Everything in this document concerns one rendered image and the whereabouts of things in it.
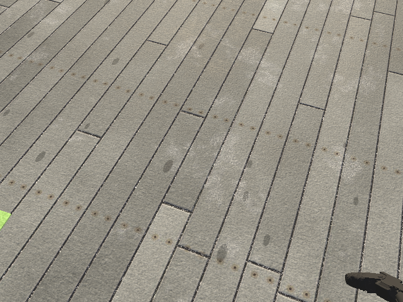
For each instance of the right robot hand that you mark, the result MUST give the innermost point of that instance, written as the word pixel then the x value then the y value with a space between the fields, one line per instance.
pixel 384 285

